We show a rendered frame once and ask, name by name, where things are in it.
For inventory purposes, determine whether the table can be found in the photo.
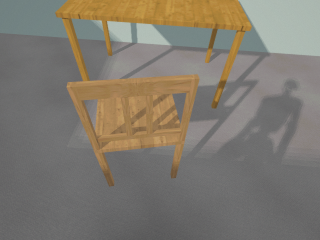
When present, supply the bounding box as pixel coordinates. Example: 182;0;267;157
55;0;252;109

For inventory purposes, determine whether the chair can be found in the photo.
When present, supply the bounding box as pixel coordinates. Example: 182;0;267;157
66;74;200;187

